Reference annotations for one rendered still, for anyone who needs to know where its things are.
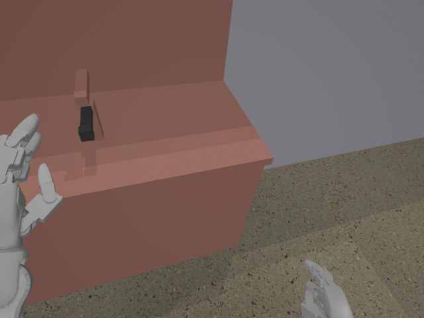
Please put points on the counter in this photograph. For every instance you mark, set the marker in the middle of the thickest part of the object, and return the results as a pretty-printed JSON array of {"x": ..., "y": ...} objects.
[{"x": 175, "y": 164}]

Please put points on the robot right hand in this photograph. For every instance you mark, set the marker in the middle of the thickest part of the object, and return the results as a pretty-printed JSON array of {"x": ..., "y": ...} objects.
[{"x": 331, "y": 301}]

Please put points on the robot left hand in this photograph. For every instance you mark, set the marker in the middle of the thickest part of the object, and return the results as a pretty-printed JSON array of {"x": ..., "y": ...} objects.
[{"x": 16, "y": 151}]

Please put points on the left robot forearm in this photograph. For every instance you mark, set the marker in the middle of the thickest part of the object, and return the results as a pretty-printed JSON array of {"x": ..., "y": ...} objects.
[{"x": 15, "y": 282}]

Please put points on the tap lever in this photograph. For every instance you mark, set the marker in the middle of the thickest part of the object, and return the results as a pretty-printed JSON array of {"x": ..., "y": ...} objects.
[{"x": 85, "y": 130}]

